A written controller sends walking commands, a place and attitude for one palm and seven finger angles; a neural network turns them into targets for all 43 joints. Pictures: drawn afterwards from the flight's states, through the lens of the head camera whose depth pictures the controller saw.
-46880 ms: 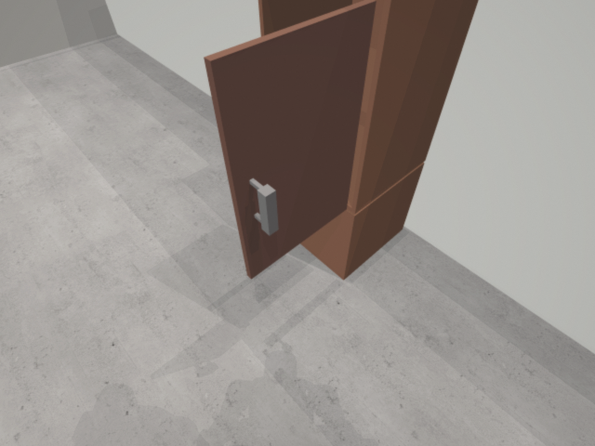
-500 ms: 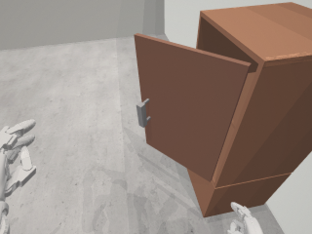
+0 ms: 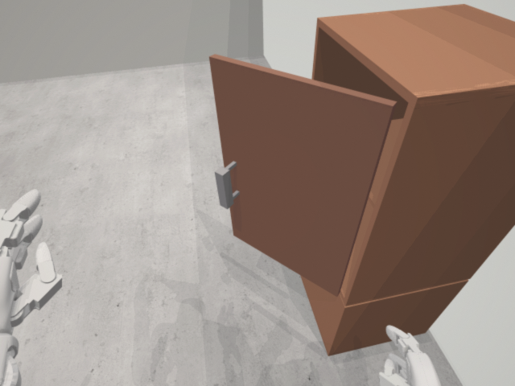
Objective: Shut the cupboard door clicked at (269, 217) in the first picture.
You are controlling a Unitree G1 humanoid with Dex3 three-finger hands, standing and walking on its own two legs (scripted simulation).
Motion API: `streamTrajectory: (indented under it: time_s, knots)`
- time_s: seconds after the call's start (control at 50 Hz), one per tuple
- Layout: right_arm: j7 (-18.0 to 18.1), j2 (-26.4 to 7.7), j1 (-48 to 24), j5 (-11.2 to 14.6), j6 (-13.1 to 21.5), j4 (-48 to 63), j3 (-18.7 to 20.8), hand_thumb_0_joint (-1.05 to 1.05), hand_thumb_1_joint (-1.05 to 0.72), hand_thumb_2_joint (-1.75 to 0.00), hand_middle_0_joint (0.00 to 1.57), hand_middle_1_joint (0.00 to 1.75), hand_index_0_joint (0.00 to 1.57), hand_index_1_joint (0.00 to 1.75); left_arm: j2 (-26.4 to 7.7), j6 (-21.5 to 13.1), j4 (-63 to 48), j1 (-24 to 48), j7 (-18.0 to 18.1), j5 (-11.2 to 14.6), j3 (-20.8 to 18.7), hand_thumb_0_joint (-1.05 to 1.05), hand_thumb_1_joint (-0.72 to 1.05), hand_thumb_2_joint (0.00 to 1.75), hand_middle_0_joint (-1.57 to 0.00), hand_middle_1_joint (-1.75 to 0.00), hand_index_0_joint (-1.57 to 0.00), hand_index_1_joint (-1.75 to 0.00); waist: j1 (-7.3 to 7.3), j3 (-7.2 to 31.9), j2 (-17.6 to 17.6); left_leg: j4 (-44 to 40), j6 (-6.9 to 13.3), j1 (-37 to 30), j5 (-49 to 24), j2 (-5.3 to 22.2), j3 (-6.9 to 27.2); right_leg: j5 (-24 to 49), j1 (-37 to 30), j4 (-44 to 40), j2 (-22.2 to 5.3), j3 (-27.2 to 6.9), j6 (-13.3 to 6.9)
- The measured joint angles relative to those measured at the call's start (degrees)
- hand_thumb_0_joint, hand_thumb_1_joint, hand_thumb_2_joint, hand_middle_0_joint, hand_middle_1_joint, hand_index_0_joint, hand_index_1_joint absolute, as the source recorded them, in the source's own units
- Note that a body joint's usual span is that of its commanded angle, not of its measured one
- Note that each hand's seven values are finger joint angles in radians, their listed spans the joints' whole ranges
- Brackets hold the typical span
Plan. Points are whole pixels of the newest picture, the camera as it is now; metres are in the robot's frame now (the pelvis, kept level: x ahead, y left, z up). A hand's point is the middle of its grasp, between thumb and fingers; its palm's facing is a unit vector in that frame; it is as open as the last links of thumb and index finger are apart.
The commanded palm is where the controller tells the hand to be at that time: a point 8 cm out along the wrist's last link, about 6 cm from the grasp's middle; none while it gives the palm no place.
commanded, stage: step back with the hand held close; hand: left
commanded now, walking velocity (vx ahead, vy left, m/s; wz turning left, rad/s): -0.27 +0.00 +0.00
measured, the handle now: (229, 184) +0.62 +0.15 -0.08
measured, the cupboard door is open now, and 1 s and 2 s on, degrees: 42 42 42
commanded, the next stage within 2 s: stop stepping back and stand still in 1.46 s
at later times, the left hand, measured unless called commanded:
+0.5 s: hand (35, 286) +0.18 +0.29 +0.15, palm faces +0.35 -0.79 -0.50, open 7.4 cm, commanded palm +0.12 +0.32 +0.17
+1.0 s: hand out of the picture +0.10 +0.30 +0.16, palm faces +0.45 -0.75 -0.48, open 7.4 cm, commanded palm +0.03 +0.33 +0.17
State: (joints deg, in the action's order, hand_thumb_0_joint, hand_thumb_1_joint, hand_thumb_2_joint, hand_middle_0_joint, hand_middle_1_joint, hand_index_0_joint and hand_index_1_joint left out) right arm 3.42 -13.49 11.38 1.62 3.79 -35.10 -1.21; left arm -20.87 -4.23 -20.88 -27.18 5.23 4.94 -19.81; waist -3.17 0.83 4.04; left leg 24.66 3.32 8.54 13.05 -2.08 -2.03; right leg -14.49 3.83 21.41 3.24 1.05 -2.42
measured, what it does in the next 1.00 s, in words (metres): shifts its weight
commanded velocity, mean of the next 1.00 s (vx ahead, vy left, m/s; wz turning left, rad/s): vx -0.31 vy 0.00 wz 0.03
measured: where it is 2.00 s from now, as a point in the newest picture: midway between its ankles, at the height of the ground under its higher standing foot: outside the picture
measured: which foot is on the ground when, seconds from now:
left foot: down 0.00-1.00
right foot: down 0.00-1.00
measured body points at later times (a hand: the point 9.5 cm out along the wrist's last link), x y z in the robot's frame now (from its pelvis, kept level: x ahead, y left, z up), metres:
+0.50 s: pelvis -0.03 +0.03 -0.01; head -0.02 +0.03 +0.44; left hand +0.16 +0.33 +0.18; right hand +0.14 -0.23 -0.08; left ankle +0.01 +0.08 -0.74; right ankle -0.03 -0.09 -0.74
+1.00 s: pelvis -0.11 +0.03 -0.03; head -0.09 +0.05 +0.42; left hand +0.07 +0.34 +0.18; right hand +0.07 -0.21 -0.10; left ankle +0.01 +0.08 -0.74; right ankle -0.05 -0.10 -0.74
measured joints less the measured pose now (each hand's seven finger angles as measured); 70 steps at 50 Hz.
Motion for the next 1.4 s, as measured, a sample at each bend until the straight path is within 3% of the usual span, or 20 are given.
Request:
streamTrajectory:
  time_s: [0.14,0.38,0.5,0.74,0.94,1.02,1.16,1.2,1.24,1.3,1.34,1.4]
  knots:
    - [0.7,-0.8,-1.0,-0.3,-3.0,0.4,1.0,0.02,-0.9,-0.9,0.2,0.3,0.2,0.3,-0.3,-4.3,0.8,-1.1,0.5,-0.8,-1.8,0.01,0.89,0.9,-0.21,-0.3,-0.21,-0.3,0.94,1.3,0.8,2.6,0.3,4.9,1.0,0.6,-0.6,0.2,4.5,1.1,0.5,-0.5,0.3]
    - [1.7,-0.8,-1.6,0.2,-7.1,3.7,1.9,0.02,-0.91,-0.9,0.2,0.3,0.2,0.3,-4.5,-4.0,-3.4,-3.9,0.8,-0.6,-3.1,0.01,0.89,0.9,-0.21,-0.3,-0.21,-0.3,3.32,0.6,-1.5,4.0,1.7,8.6,0.4,-0.3,-3.0,-0.6,10.4,6.3,-0.7,-2.5,1.8]
    - [1.8,-0.7,-0.6,0.0,-6.6,4.6,1.6,0.02,-0.91,-0.9,0.2,0.3,0.2,0.3,-5.1,-5.1,-4.9,-4.8,1.4,-1.1,-4.3,0.01,0.89,0.9,-0.21,-0.3,-0.21,-0.3,3.32,0.6,-2.4,5.8,2.6,10.9,-0.1,-0.5,-3.1,0.0,12.6,8.1,-0.9,-2.4,2.5]
    - [1.4,0.3,1.5,-1.1,-3.2,3.5,0.9,0.02,-0.9,-0.9,0.2,0.3,0.2,0.3,-2.4,-7.6,-5.0,-0.9,2.0,-3.7,-5.9,0.01,0.89,0.9,-0.21,-0.3,-0.21,-0.3,2.34,-1.0,-3.0,10.5,3.8,15.5,-1.0,-1.3,-1.9,-1.9,15.0,14.0,-0.9,-3.2,3.4]
    - [0.1,1.4,0.4,-1.7,-1.3,2.4,0.6,0.02,-0.9,-0.9,0.2,0.3,0.2,0.3,-3.1,-10.1,-7.5,-1.2,1.9,-3.9,-7.0,0.01,0.89,0.9,-0.21,-0.3,-0.21,-0.3,2.39,-2.9,-3.4,11.7,3.0,18.4,-3.0,0.3,-1.8,-0.5,17.3,14.7,0.2,-2.5,2.8]
    - [0.1,1.2,0.5,-1.8,-1.3,2.1,1.1,0.02,-0.9,-0.9,0.2,0.3,0.2,0.3,-3.5,-10.4,-7.8,-1.2,2.0,-4.1,-7.2,0.01,0.89,0.9,-0.21,-0.3,-0.21,-0.3,2.77,-2.5,-3.9,13.4,2.3,20.0,0.5,0.7,-2.2,-0.4,18.6,15.8,-0.1,-1.9,2.2]
    - [-0.2,0.6,1.1,-1.9,-1.9,0.7,2.1,0.01,-0.9,-0.9,0.2,0.3,0.2,0.3,-3.6,-11.1,-9.7,-2.0,3.7,-4.0,-5.8,0.01,0.89,0.9,-0.21,-0.3,-0.21,-0.3,3.96,-1.5,-5.3,14.0,-1.4,22.2,7.0,0.0,-2.3,1.7,20.1,14.4,-1.5,-1.1,2.4]
    - [0.0,0.5,1.3,-1.6,-2.2,0.4,2.2,0.01,-0.9,-0.9,0.2,0.3,0.2,0.3,-4.4,-11.3,-10.3,-2.6,4.1,-3.9,-5.7,0.01,0.89,0.9,-0.21,-0.3,-0.21,-0.3,4.52,-1.5,-5.7,13.5,-1.2,22.4,5.9,0.0,-2.2,2.3,20.2,14.1,-1.7,-0.7,2.6]
    - [0.4,0.5,1.5,-1.5,-2.1,0.5,2.2,0.01,-0.9,-0.9,0.2,0.3,0.2,0.3,-5.3,-11.5,-10.8,-3.1,4.2,-3.9,-6.2,0.01,0.89,0.9,-0.21,-0.3,-0.21,-0.3,4.84,-1.7,-5.6,12.6,0.6,22.6,2.5,0.4,-2.3,1.1,20.8,14.6,-1.3,-0.4,2.7]
    - [1.1,0.8,1.5,-1.9,-0.7,0.2,2.6,0.02,-0.9,-0.9,0.2,0.3,0.2,0.3,-6.5,-11.3,-10.4,-2.2,3.5,-3.8,-7.5,0.01,0.88,0.9,-0.21,-0.3,-0.21,-0.3,5.27,-2.4,-3.5,10.0,3.2,22.6,-6.3,2.4,-1.6,-6.5,21.5,24.1,1.7,-0.8,2.4]
    - [0.8,1.7,1.6,-2.1,0.3,-0.7,2.9,0.02,-0.91,-0.9,0.2,0.3,0.2,0.3,-7.4,-11.2,-10.3,-1.6,3.0,-3.1,-8.5,0.01,0.88,0.9,-0.22,-0.3,-0.21,-0.3,4.94,-1.9,-2.8,7.4,3.1,22.4,-11.0,3.7,-1.8,-10.8,19.4,29.4,2.9,-0.3,2.1]
    - [0.1,3.0,1.3,-2.0,1.4,-1.7,2.3,0.02,-0.91,-0.9,0.2,0.3,0.2,0.3,-7.1,-11.3,-10.3,-2.5,3.2,-1.4,-9.3,0.01,0.89,0.9,-0.21,-0.3,-0.21,-0.3,3.25,0.8,-2.9,2.7,2.9,22.4,-13.4,4.4,-2.8,-15.8,13.1,26.4,2.7,0.9,1.5]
